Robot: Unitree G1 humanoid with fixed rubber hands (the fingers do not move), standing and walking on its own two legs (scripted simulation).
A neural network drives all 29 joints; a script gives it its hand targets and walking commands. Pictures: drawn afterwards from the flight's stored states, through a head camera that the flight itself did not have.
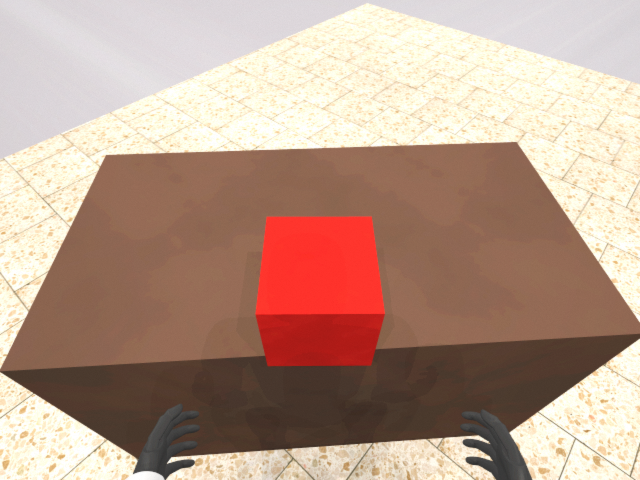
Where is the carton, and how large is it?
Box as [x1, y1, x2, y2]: [255, 217, 384, 365]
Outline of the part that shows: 267,217 255,314 267,364 370,365 384,314 371,217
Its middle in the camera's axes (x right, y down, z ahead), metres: +0.00 +0.08 +0.62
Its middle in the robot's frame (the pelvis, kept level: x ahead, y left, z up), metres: +0.39 +0.02 -0.05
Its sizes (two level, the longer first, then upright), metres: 0.179 0.170 0.167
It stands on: a pedestal, 0.64 m high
